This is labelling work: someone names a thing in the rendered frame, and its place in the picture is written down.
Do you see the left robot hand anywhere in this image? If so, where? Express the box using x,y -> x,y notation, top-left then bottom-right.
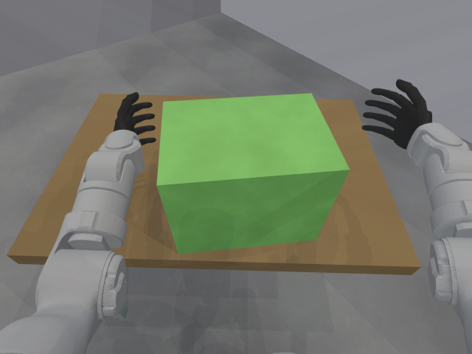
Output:
114,92 -> 156,145

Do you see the robot left upper arm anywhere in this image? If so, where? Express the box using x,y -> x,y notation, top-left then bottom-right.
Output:
0,249 -> 126,354

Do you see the table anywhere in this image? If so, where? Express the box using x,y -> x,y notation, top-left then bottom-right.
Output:
7,94 -> 421,319

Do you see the robot right forearm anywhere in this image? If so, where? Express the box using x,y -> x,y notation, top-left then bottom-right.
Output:
406,122 -> 472,240

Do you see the carton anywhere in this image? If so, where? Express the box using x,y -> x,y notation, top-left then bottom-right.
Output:
156,93 -> 350,254

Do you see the right robot hand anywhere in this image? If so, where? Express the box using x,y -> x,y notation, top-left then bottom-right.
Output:
362,79 -> 432,149

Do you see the robot left forearm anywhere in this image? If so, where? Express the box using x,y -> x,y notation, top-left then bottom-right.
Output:
35,130 -> 145,309

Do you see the robot right upper arm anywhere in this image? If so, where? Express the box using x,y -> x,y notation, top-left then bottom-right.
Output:
428,237 -> 472,354

